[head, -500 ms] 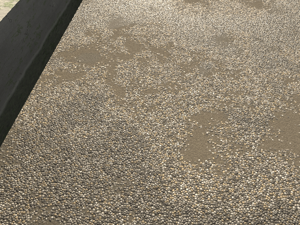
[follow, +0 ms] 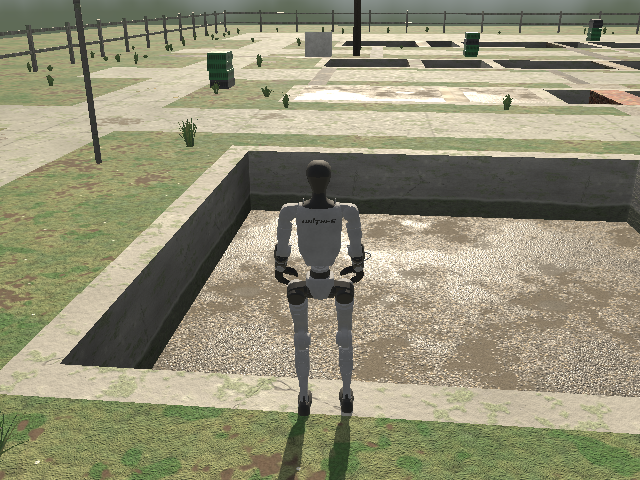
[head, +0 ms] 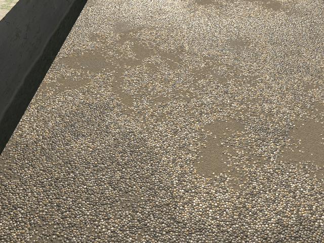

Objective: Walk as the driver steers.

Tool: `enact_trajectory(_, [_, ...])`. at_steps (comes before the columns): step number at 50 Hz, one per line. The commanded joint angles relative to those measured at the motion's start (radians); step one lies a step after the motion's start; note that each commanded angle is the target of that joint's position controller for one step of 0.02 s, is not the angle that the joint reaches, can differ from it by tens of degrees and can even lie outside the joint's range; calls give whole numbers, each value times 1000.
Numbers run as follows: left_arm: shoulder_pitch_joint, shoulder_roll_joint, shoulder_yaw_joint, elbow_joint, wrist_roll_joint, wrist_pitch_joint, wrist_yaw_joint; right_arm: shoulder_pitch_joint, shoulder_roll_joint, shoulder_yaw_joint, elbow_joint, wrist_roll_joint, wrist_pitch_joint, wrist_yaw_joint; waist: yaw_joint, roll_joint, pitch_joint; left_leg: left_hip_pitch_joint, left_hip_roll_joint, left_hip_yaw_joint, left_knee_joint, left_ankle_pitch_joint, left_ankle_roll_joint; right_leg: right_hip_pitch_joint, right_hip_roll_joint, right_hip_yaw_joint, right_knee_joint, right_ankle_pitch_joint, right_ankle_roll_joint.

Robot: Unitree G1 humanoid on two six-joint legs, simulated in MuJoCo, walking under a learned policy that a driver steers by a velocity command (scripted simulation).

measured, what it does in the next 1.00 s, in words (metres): stands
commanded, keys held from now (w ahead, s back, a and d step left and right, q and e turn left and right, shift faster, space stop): w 0.88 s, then no key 0.12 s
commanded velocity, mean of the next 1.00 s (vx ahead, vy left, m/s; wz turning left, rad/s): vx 0.48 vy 0.00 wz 0.00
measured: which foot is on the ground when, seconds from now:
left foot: down 0.00-1.00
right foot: down 0.00-1.00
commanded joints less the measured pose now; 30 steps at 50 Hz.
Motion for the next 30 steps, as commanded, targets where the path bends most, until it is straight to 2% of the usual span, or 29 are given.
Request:
enact_trajectory(1, [-95,70,19,-96,2,-12,0,-84,-52,-15,-105,-11,-24,7,-12,2,-70,-80,81,-65,-89,461,10,89,-26,36,-15,402,-32])
enact_trajectory(2, [-46,67,20,-74,2,-22,3,-31,-65,-20,-78,6,-23,-8,6,11,-135,-54,84,-101,-127,335,11,133,-4,23,-28,209,-32])
enact_trajectory(3, [-59,62,17,-76,0,-25,3,-60,-68,-20,-85,10,-19,-11,10,22,-77,-73,88,-110,-139,322,15,104,0,20,-37,178,-31])
enact_trajectory(4, [-67,63,17,-75,0,-26,3,-71,-70,-21,-90,10,-15,-13,10,25,-54,-79,91,-115,-143,319,17,92,2,21,-39,164,-31])
enact_trajectory(5, [-116,69,16,-99,-3,-16,0,-123,-57,-16,-120,-5,-17,1,-7,10,0,-101,87,-74,-100,449,14,50,-19,33,-27,357,-28])
enact_trajectory(6, [-104,72,19,-96,1,-13,-1,-94,-51,-16,-112,-11,-20,5,-13,2,-53,-83,83,-65,-89,460,10,76,-23,37,-15,392,-32])
enact_trajectory(7, [-96,70,19,-96,2,-12,-1,-82,-50,-15,-108,-12,-24,6,-14,1,-74,-79,81,-61,-83,463,7,87,-24,37,-10,410,-32])
enact_trajectory(8, [-47,67,20,-73,2,-23,3,-30,-63,-20,-81,6,-22,-9,4,12,-138,-53,84,-97,-121,337,10,131,-3,25,-24,214,-32])
enact_trajectory(9, [-60,62,17,-76,0,-25,2,-60,-67,-20,-88,10,-19,-12,9,23,-80,-72,88,-107,-134,322,13,101,1,21,-33,181,-31])
enact_trajectory(11, [-70,64,16,-74,0,-27,1,-75,-68,-21,-95,9,-11,-13,9,27,-39,-87,93,-114,-141,315,17,80,4,23,-34,164,-32])
enact_trajectory(12, [-114,70,16,-99,-3,-17,-2,-121,-56,-16,-123,-5,-14,1,-8,14,7,-106,87,-71,-98,443,12,42,-17,35,-23,359,-27])
enact_trajectory(13, [-101,72,18,-94,1,-15,-2,-92,-49,-15,-115,-13,-19,5,-14,4,-52,-86,82,-62,-84,453,9,71,-23,41,-12,400,-32])
enact_trajectory(14, [-47,69,19,-71,2,-25,1,-32,-62,-20,-85,4,-19,-9,3,11,-123,-60,84,-96,-120,330,10,122,-3,28,-20,220,-34])
enact_trajectory(15, [-57,64,16,-75,0,-27,1,-58,-66,-20,-90,8,-17,-12,8,22,-71,-78,86,-103,-132,317,12,96,1,25,-29,192,-32])
enact_trajectory(16, [-110,69,16,-98,-2,-19,0,-118,-54,-16,-121,-7,-20,1,-8,9,-16,-96,85,-67,-91,444,11,52,-20,37,-21,375,-29])
enact_trajectory(17, [-55,70,19,-71,1,-26,3,-46,-63,-20,-89,5,-19,-11,3,11,-110,-59,87,-99,-121,330,12,114,-1,29,-22,209,-36])
enact_trajectory(18, [-62,66,17,-75,0,-27,2,-64,-67,-20,-93,9,-14,-12,8,22,-53,-85,89,-104,-132,320,13,87,3,25,-27,189,-33])
enact_trajectory(19, [-111,69,15,-99,-2,-17,-1,-119,-54,-15,-123,-7,-17,1,-8,13,-5,-104,85,-65,-91,444,10,45,-18,38,-19,374,-28])
enact_trajectory(20, [-99,73,19,-94,2,-16,-2,-93,-47,-15,-115,-13,-22,4,-14,1,-64,-78,83,-60,-78,457,8,74,-23,43,-9,409,-34])
enact_trajectory(21, [-48,70,20,-73,2,-25,2,-35,-62,-19,-86,5,-20,-9,3,10,-126,-58,85,-93,-115,335,9,120,0,29,-17,223,-35])
enact_trajectory(22, [-59,63,16,-77,0,-27,1,-61,-65,-19,-92,9,-16,-13,9,23,-70,-81,88,-101,-128,319,11,92,3,25,-26,192,-31])
enact_trajectory(23, [-64,63,15,-75,1,-28,1,-71,-65,-20,-96,8,-14,-14,9,26,-57,-82,91,-106,-132,313,14,84,3,27,-30,179,-32])
enact_trajectory(24, [-113,71,16,-99,-2,-19,-2,-124,-53,-15,-124,-6,-17,0,-7,10,-5,-100,87,-67,-90,447,11,43,-16,39,-18,371,-30])
enact_trajectory(25, [-56,70,19,-73,1,-26,1,-47,-62,-20,-92,4,-15,-11,3,14,-99,-67,88,-97,-121,328,11,106,1,31,-19,209,-35])
enact_trajectory(26, [-60,64,15,-75,1,-27,0,-64,-65,-19,-94,8,-13,-12,8,24,-54,-88,88,-101,-130,316,12,85,3,28,-24,194,-33])
enact_trajectory(27, [-108,70,15,-99,-1,-19,-2,-118,-53,-15,-123,-8,-17,1,-7,13,-9,-102,85,-63,-88,442,9,45,-18,41,-17,381,-29])
enact_trajectory(28, [-98,74,19,-95,2,-17,-2,-93,-47,-15,-116,-14,-23,4,-14,0,-67,-78,83,-57,-75,455,7,74,-22,45,-7,416,-35])
enact_trajectory(29, [-48,71,20,-74,1,-26,2,-35,-61,-19,-87,4,-21,-10,3,8,-128,-57,85,-90,-112,334,8,120,0,32,-15,229,-36])
enact_trajectory(30, [-60,64,16,-77,0,-27,1,-61,-65,-19,-92,9,-17,-13,9,21,-72,-81,88,-98,-125,319,10,92,3,28,-24,198,-33])
Keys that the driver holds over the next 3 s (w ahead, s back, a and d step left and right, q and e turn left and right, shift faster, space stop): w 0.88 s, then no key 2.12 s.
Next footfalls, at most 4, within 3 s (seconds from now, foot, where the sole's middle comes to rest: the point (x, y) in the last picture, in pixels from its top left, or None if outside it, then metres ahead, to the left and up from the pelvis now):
none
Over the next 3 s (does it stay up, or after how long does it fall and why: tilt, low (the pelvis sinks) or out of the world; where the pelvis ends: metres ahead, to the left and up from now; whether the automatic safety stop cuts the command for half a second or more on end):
stays up -0.01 -0.04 0.03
